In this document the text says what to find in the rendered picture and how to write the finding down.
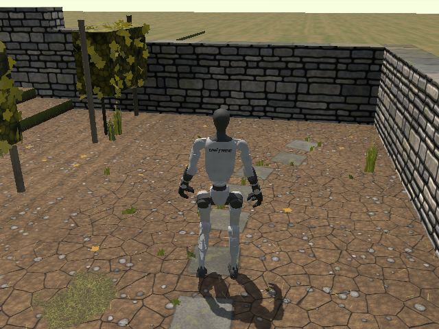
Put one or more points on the left robot upper arm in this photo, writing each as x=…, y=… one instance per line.
x=195, y=155

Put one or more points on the humanoid robot head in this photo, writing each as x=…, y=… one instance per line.
x=221, y=118

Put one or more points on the robot left forearm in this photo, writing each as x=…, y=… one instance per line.
x=185, y=179

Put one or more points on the robot left hand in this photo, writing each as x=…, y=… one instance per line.
x=181, y=191

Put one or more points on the robot right foot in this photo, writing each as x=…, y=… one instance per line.
x=233, y=273

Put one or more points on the right robot upper arm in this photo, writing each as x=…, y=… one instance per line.
x=242, y=146

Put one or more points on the robot right forearm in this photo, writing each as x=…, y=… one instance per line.
x=254, y=183

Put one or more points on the robot right hand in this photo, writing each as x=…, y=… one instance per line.
x=258, y=197

